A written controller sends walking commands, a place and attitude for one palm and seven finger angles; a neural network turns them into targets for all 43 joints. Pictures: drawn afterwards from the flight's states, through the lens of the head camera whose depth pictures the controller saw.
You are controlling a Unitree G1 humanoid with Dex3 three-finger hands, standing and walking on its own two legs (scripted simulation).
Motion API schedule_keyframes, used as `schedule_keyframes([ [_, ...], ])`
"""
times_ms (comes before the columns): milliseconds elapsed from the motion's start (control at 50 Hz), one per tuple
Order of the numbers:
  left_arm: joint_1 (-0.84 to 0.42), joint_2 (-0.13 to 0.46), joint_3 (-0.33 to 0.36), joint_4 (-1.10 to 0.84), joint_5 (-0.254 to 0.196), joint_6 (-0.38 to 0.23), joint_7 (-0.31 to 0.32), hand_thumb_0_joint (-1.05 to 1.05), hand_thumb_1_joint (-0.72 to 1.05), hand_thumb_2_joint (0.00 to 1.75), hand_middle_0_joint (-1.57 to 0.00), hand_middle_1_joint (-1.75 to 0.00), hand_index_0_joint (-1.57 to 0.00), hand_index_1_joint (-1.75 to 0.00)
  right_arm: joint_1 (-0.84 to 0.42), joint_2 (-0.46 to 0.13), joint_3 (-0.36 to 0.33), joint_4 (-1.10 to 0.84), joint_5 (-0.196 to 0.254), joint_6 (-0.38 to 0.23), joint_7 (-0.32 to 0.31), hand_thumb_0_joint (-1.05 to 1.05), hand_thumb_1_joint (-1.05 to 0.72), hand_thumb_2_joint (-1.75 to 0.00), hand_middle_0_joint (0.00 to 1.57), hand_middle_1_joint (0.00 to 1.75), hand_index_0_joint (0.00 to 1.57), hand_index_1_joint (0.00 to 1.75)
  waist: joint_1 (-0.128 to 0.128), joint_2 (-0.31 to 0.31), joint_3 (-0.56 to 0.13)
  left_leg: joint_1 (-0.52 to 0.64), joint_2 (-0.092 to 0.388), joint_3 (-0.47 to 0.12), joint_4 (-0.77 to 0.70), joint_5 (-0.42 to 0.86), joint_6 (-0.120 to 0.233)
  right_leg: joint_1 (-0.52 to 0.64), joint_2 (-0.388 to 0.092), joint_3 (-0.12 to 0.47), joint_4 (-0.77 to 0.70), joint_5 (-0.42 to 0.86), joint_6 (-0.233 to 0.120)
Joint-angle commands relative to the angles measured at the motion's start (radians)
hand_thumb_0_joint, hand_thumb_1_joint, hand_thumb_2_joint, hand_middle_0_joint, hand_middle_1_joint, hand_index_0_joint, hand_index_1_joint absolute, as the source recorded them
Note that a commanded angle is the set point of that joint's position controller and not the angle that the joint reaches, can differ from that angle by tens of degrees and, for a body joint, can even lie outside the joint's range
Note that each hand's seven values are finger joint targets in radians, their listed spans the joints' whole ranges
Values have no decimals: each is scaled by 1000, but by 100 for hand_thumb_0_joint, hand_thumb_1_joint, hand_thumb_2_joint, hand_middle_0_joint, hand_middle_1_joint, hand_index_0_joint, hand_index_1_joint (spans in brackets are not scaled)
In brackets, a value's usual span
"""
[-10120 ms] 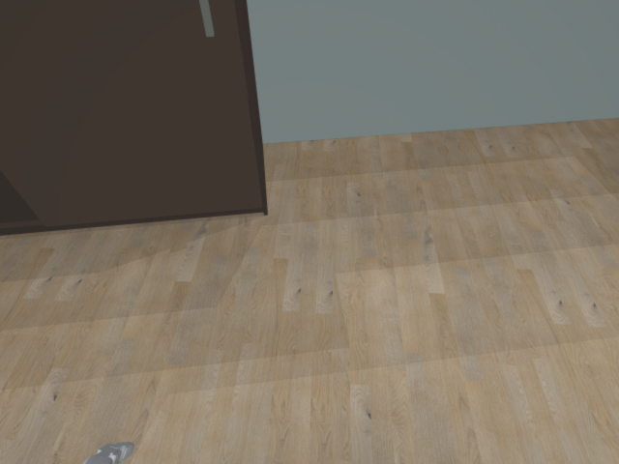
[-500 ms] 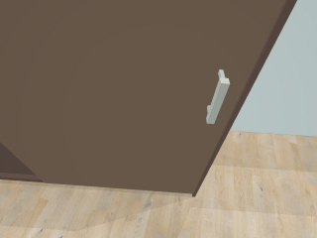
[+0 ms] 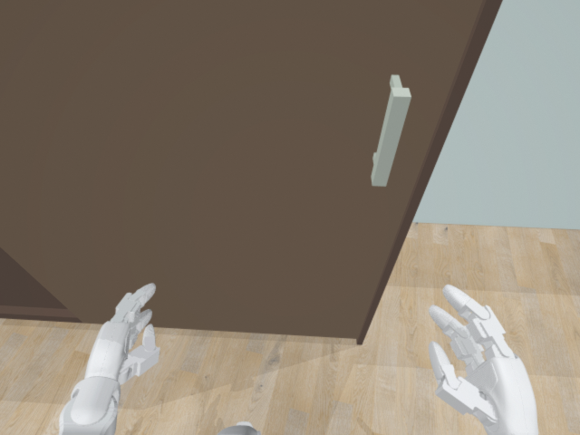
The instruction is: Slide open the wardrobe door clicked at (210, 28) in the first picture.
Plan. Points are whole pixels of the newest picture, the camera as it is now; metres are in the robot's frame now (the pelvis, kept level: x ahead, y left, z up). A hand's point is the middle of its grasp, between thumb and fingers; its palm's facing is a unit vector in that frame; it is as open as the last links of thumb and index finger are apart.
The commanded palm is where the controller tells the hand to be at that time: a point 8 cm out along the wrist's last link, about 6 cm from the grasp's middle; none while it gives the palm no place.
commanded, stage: raise the hand with hooked fingers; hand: right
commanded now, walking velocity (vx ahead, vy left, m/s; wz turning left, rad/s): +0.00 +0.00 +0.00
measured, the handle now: (386, 133) +0.49 -0.11 +0.17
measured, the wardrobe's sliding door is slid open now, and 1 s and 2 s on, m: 0.00 0.00 0.00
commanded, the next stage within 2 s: move the hooked fingers beside the handle in 1.74 s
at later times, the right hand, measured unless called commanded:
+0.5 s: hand (523, 343) +0.23 -0.24 +0.09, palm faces +0.05 +1.00 -0.07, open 11.2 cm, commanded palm +0.19 -0.29 +0.10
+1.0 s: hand out of the picture +0.27 -0.29 +0.16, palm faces +0.09 +0.99 -0.07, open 13.8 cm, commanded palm +0.23 -0.34 +0.17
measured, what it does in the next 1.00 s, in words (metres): stands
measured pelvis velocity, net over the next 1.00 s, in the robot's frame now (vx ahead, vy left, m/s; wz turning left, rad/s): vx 0.02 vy -0.03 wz -0.04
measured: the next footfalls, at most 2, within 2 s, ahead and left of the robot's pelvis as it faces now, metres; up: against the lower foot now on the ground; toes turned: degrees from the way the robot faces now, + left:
none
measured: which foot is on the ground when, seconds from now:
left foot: down 0.00-1.00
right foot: down 0.00-1.00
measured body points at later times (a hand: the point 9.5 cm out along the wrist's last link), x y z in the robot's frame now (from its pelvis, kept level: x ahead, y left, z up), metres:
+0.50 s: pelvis +0.01 -0.03 +0.01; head +0.04 -0.04 +0.46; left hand +0.16 +0.19 -0.07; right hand +0.22 -0.29 +0.09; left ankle +0.04 +0.10 -0.69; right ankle -0.01 -0.12 -0.69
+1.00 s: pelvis +0.02 -0.03 +0.04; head +0.03 -0.03 +0.49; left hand +0.23 +0.18 -0.02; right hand +0.26 -0.35 +0.16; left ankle +0.04 +0.10 -0.69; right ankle -0.01 -0.12 -0.69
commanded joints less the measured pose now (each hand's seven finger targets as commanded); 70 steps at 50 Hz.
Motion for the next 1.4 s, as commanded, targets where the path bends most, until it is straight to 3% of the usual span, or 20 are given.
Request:
schedule_keyframes([
  [0,5,64,11,-201,-5,-2,27,0,90,90,-20,-30,-20,-30,8,-142,-130,-387,29,13,-79,0,-46,-71,23,58,23,58,-37,-91,-151,161,-14,-59,-138,85,-5,-54,42,31,-98,186,-8],
  [40,46,56,-2,-189,5,-1,33,0,90,90,-20,-30,-20,-30,-60,-140,-94,-523,-7,-24,-131,0,-41,-69,24,62,24,62,-3,-155,-179,131,-26,-34,-106,178,-1,2,26,55,-79,248,-11],
  [60,62,64,-11,-177,13,-4,37,0,90,90,-20,-30,-20,-30,-134,-144,-64,-581,-18,-43,-138,0,-39,-68,24,63,24,63,31,-134,-166,93,-35,-23,-88,188,-1,8,15,75,-66,256,-14],
  [120,64,74,-33,-144,9,-22,45,0,90,90,-20,-30,-20,-30,-147,-124,4,-531,-31,-54,-110,0,-32,-65,24,68,24,68,61,-184,-111,30,-39,-5,-105,101,0,8,6,103,-73,187,-9],
  [140,62,78,-35,-135,4,-29,51,0,90,90,-20,-30,-20,-30,-149,-138,-4,-496,-26,-37,-92,0,-29,-64,24,69,24,69,64,-160,-103,35,-40,-3,-119,68,-1,-2,5,109,-82,155,-9],
  [180,61,87,-42,-129,-6,-34,61,0,90,90,-20,-30,-20,-30,-121,-163,-26,-416,-17,32,-47,0,-25,-62,25,72,25,72,52,-112,-103,78,-42,1,-142,56,-3,-15,7,118,-109,137,-9],
  [240,37,76,-46,-136,-20,-35,72,0,90,90,-20,-30,-20,-30,-59,-204,-115,-374,18,159,-22,0,-18,-59,25,76,25,76,0,-78,-165,184,-34,8,-176,80,-7,-5,11,115,-157,168,-5],
  [260,21,72,-49,-131,-20,-34,75,0,90,90,-20,-30,-20,-30,-33,-223,-152,-343,29,198,-21,0,-15,-58,25,78,25,78,-21,-101,-160,212,-35,12,-179,105,-2,2,13,113,-171,196,-2],
  [360,15,53,-59,-116,-8,-57,71,0,90,90,-20,-30,-20,-30,-43,-223,-210,-428,66,227,-71,0,-4,-53,26,86,26,86,-46,-64,-169,278,-36,39,-186,208,-4,52,4,119,-218,320,11],
  [480,51,81,-53,-83,-15,-84,66,0,90,90,-20,-30,-20,-30,-118,-233,-207,-402,61,200,-48,0,10,-47,27,94,27,94,-14,-75,-113,260,-34,34,-230,188,-7,91,0,107,-251,299,15],
  [560,61,91,-51,-75,-18,-99,75,0,90,90,-20,-30,-20,-30,-156,-284,-247,-414,68,219,-26,0,20,-43,28,100,28,100,-24,-110,-140,302,-32,32,-248,233,-4,146,-1,112,-271,356,18],
  [660,63,99,-59,-57,-21,-102,87,0,90,90,-20,-30,-20,-30,-248,-335,-297,-389,88,253,-7,0,31,-38,29,108,29,108,-29,-141,-105,340,-34,33,-283,282,-1,198,-1,115,-304,406,22],
  [760,56,99,-67,-53,-24,-100,92,0,90,90,-20,-30,-20,-30,-338,-349,-305,-361,95,303,23,0,43,-33,29,115,29,115,-34,-170,-102,388,-36,32,-317,342,-1,268,-3,116,-337,480,26],
  [820,51,99,-72,-51,-25,-94,96,0,90,90,-20,-30,-20,-30,-385,-378,-333,-316,97,348,44,0,50,-30,30,120,30,120,-36,-146,-101,406,-36,34,-337,368,-5,292,-5,116,-357,498,24],
  [860,44,103,-78,-49,-26,-87,99,0,90,90,-20,-30,-20,-30,-409,-392,-349,-265,105,377,62,0,50,-30,30,120,30,120,-39,-109,-60,416,-39,32,-361,360,-3,285,-3,114,-371,463,16],
  [980,19,95,-92,-47,-28,-74,106,0,90,90,-20,-30,-20,-30,-556,-458,-400,-260,117,414,98,0,50,-30,30,120,30,120,-41,-147,-108,473,-34,21,-394,405,-1,343,4,107,-395,490,10],
  [1060,17,97,-96,-35,-31,-66,115,0,90,90,-20,-30,-20,-30,-615,-482,-413,-172,118,441,118,0,50,-30,30,120,30,120,-35,-110,-55,458,-36,17,-431,350,-2,336,3,109,-418,418,1],
  [1200,4,98,-100,-41,-36,-58,123,0,90,90,-20,-30,-20,-30,-748,-569,-462,-157,112,466,140,0,50,-30,30,120,30,120,-41,-137,-114,513,-30,10,-457,363,-1,383,7,110,-451,432,-4],
  [1280,12,104,-97,-37,-41,-52,114,0,90,90,-20,-30,-20,-30,-675,-514,-433,-48,125,488,167,0,50,-30,30,120,30,120,-41,-82,-66,508,-27,8,-462,388,-3,357,7,98,-451,435,-8],
  [1380,2,107,-87,-58,-39,-52,104,0,90,90,-20,-30,-20,-30,-689,-552,-462,-128,119,491,154,0,50,-30,30,120,30,120,-53,-105,-112,529,-22,0,-454,406,-3,368,9,91,-444,453,-11],
])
